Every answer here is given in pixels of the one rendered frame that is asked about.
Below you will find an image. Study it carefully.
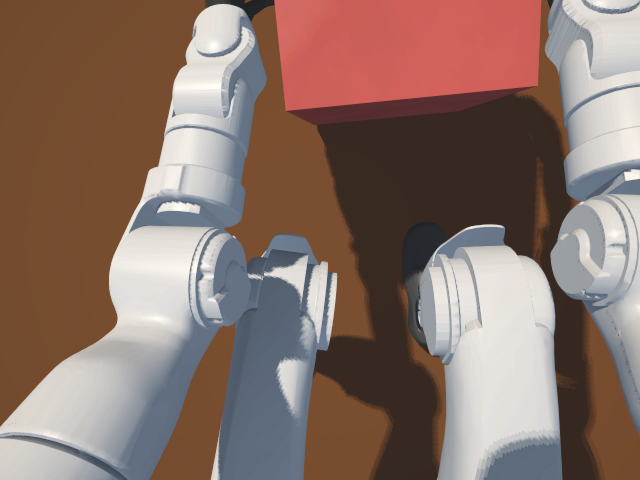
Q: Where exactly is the left robot forearm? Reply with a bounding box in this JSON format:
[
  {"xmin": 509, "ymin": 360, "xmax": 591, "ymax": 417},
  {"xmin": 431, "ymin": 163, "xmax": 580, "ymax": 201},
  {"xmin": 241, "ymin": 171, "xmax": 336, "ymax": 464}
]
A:
[{"xmin": 109, "ymin": 4, "xmax": 267, "ymax": 302}]

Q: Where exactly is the right robot foot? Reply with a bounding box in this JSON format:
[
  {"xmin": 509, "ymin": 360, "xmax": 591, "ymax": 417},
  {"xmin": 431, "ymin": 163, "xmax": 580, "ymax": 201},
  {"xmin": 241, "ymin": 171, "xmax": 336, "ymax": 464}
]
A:
[{"xmin": 402, "ymin": 222, "xmax": 448, "ymax": 346}]

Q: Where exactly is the left robot hand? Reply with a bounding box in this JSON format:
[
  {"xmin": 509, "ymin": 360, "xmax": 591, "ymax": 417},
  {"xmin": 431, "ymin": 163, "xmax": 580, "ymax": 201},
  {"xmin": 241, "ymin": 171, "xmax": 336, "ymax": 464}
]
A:
[{"xmin": 205, "ymin": 0, "xmax": 275, "ymax": 21}]

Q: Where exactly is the carton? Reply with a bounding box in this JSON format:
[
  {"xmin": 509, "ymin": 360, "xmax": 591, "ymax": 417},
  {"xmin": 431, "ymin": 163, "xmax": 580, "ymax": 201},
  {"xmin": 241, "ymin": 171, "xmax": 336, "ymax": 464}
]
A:
[{"xmin": 274, "ymin": 0, "xmax": 541, "ymax": 125}]

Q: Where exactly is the right robot forearm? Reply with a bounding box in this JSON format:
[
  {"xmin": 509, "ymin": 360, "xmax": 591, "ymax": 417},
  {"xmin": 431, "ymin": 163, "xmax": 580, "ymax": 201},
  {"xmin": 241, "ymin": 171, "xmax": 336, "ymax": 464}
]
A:
[{"xmin": 545, "ymin": 0, "xmax": 640, "ymax": 202}]

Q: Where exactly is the left robot upper arm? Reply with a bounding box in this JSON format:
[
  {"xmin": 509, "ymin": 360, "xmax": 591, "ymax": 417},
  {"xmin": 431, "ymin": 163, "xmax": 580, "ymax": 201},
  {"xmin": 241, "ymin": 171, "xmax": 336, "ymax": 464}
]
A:
[{"xmin": 0, "ymin": 226, "xmax": 251, "ymax": 480}]

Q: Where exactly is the right robot upper arm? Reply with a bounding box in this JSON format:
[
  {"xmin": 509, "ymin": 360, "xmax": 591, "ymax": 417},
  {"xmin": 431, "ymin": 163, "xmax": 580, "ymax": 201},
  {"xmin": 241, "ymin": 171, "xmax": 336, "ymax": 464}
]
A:
[{"xmin": 550, "ymin": 194, "xmax": 640, "ymax": 436}]

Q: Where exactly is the robot left shin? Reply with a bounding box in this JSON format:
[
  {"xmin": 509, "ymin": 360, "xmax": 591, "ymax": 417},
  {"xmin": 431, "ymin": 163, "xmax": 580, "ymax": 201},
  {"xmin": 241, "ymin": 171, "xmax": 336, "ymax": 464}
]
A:
[{"xmin": 235, "ymin": 233, "xmax": 319, "ymax": 331}]

